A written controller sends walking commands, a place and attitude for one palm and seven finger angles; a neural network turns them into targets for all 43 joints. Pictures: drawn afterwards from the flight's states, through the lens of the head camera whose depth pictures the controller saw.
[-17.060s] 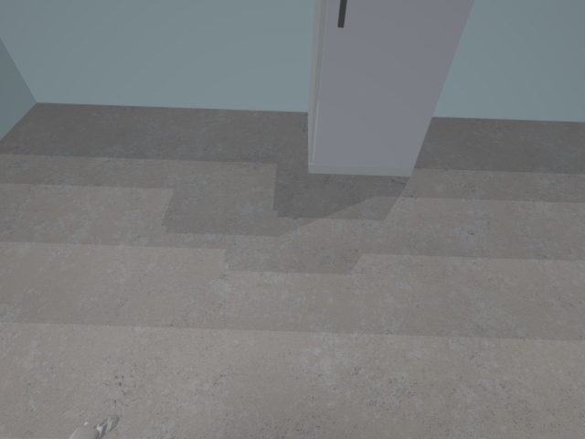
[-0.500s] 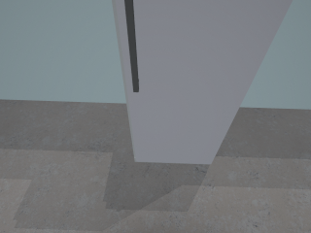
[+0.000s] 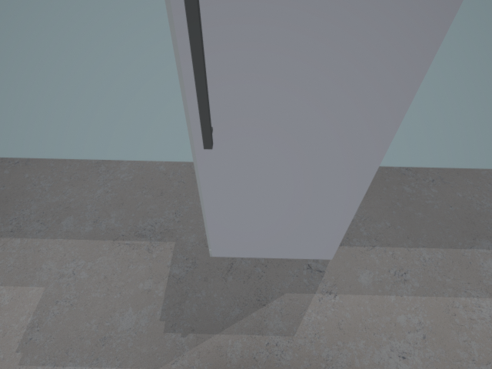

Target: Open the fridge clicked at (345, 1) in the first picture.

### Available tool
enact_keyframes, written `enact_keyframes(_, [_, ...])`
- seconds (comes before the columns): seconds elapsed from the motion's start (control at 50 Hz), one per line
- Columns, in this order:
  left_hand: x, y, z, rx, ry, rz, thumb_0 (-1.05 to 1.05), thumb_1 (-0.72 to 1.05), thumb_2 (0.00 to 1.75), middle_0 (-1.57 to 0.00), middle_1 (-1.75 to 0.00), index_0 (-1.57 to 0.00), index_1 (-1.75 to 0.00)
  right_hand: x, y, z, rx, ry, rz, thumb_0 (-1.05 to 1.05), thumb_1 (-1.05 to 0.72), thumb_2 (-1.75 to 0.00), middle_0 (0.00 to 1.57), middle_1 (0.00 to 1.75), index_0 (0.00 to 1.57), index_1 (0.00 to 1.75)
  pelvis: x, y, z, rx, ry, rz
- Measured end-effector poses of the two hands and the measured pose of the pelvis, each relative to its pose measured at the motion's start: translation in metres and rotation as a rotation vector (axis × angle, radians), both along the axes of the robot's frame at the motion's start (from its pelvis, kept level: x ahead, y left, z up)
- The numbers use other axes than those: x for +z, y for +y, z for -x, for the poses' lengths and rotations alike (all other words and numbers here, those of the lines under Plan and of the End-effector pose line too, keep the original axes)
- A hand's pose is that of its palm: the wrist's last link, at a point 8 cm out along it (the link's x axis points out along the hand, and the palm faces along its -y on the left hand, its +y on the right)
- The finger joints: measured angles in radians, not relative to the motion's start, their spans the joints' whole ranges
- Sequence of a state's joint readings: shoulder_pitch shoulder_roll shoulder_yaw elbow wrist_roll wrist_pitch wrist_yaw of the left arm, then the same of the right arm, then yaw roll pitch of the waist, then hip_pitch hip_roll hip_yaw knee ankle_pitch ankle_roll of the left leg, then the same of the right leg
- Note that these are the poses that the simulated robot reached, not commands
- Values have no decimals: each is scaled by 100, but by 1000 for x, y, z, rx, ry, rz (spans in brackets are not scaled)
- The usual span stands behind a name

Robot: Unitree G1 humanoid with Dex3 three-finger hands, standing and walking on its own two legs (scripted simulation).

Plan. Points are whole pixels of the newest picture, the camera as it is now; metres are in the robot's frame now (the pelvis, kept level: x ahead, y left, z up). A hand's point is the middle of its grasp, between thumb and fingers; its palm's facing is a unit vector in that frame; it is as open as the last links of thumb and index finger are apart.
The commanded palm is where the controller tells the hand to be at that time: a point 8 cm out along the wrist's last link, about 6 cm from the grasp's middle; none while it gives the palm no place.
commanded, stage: look again from close up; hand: left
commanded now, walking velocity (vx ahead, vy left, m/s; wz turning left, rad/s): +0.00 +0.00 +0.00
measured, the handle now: (198, 41) +0.61 +0.12 +0.23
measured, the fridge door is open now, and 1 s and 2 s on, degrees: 0 0 0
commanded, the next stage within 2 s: shuffle to correct the standing spot in 0.48 s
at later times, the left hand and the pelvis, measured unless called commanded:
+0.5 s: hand out of the picture +0.00 +0.16 -0.17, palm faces +0.04 -0.98 -0.17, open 7.4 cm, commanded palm none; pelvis +0.01 +0.00 +0.00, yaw +0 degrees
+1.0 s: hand out of the picture +0.00 +0.14 -0.18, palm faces +0.12 -0.98 -0.17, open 7.4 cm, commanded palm none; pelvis +0.07 -0.02 -0.01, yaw +2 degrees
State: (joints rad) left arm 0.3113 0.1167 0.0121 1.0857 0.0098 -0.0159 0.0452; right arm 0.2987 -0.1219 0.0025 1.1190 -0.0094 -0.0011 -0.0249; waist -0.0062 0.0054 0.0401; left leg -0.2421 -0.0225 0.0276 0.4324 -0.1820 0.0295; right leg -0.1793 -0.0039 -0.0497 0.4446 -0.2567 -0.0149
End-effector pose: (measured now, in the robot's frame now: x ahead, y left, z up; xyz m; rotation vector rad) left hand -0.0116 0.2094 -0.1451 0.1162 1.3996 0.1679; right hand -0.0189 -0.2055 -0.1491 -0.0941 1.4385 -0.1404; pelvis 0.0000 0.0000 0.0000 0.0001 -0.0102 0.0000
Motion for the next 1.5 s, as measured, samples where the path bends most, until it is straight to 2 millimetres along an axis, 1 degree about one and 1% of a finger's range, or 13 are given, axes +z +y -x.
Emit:
enact_keyframes(0.32, [0,-3,-3,1,9,14,0,91,90,-20,-30,-20,-30,4,-9,-19,18,-26,27,1,-92,-90,20,30,20,30,2,0,-8,-1,-6,-1])
enact_keyframes(0.66, [2,4,-4,0,23,1,0,91,90,-20,-30,-20,-30,2,-4,-17,17,-14,14,1,-91,-90,20,30,20,30,2,2,-13,-4,-5,-5])
enact_keyframes(0.78, [0,0,-5,-3,49,2,0,91,90,-20,-30,-20,-30,-2,-5,-16,-11,5,1,1,-91,-90,20,30,20,30,-1,-3,-26,-11,6,-21])
enact_keyframes(0.88, [0,-10,-7,21,72,0,0,91,90,-20,-30,-20,-30,-7,-14,-21,-21,35,-6,1,-91,-90,20,30,20,30,-5,-13,-43,-8,22,-17])
enact_keyframes(0.94, [-3,-17,-6,62,86,5,0,91,90,-20,-30,-20,-30,-7,-20,-34,3,56,2,1,-91,-90,20,30,20,30,-8,-17,-57,11,29,-1])
enact_keyframes(0.98, [-4,-22,-4,88,106,15,0,91,90,-20,-30,-20,-30,-5,-24,-50,23,57,14,1,-91,-90,20,30,20,30,-8,-18,-68,23,30,4])
enact_keyframes(1.1, [-14,-31,-3,117,214,71,0,91,90,-20,-30,-20,-30,-7,-27,-128,53,-64,64,1,-91,-90,20,30,20,30,-18,-8,-103,23,12,0])
enact_keyframes(1.14, [-18,-29,-14,96,244,85,0,91,90,-20,-30,-20,-30,-9,-25,-147,39,-118,77,1,-91,-90,20,30,20,30,-22,-6,-112,3,2,-13])
enact_keyframes(1.18, [-18,-26,-37,62,237,79,0,91,90,-20,-30,-20,-30,-6,-24,-158,17,-140,74,1,-91,-90,20,30,20,30,-19,-7,-122,-9,-1,-20])
enact_keyframes(1.3, [-6,-18,-142,39,29,20,1,91,90,-20,-30,-20,-30,1,-27,-164,32,-47,36,1,-92,-90,20,30,20,30,-4,-21,-149,23,17,-10])
enact_keyframes(1.34, [-2,-14,-168,31,-14,-25,2,94,90,-20,-30,-20,-30,-3,-31,-169,35,-13,18,1,-91,-90,20,30,20,30,-5,-30,-159,30,15,-9])
enact_keyframes(1.42, [-3,-14,-205,12,-80,-87,2,94,90,-20,-30,-20,-30,-19,-49,-187,11,9,-8,1,-91,-90,20,30,20,30,-16,-49,-177,33,15,-20])
enact_keyframes(1.5, [1,-21,-227,6,-109,-94,1,93,90,-20,-30,-20,-30,-21,-66,-210,15,-3,18,1,-91,-90,20,30,20,30,-15,-53,-178,51,18,-15])
